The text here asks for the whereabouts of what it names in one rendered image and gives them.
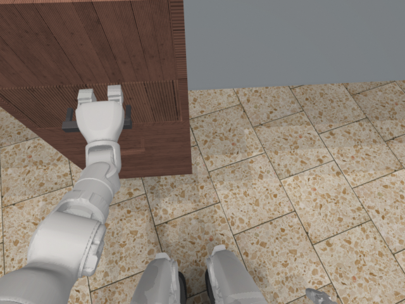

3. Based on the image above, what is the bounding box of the left robot hand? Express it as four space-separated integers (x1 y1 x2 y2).
75 85 125 144

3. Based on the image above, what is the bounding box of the handle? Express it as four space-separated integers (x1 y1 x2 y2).
120 148 146 158
62 104 132 132

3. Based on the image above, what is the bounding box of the cabinet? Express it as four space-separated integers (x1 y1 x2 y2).
0 0 192 179

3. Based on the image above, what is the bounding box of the right robot hand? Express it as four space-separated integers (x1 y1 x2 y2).
306 288 338 304

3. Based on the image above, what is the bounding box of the robot left upper arm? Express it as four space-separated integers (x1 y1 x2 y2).
0 211 106 304

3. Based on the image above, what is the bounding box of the left robot forearm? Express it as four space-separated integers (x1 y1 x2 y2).
27 139 122 263

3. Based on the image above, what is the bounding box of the left robot shin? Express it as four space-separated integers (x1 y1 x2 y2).
155 253 180 304

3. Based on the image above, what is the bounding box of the drawer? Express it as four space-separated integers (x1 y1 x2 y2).
0 80 180 128

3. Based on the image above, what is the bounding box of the robot left thigh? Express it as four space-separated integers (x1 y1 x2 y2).
130 258 179 304

